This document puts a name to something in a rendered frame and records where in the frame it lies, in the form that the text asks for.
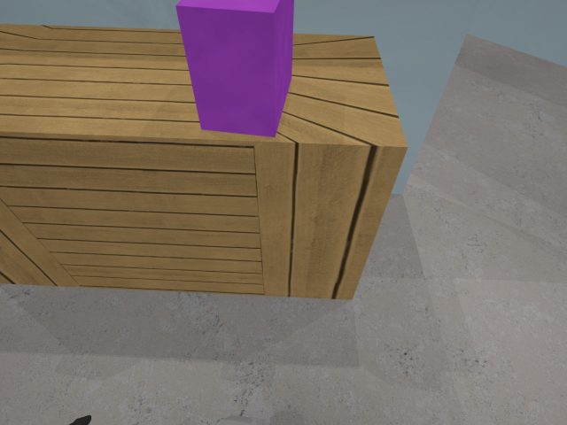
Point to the pedestal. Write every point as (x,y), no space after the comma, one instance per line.
(108,181)

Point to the carton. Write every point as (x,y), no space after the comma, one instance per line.
(239,55)

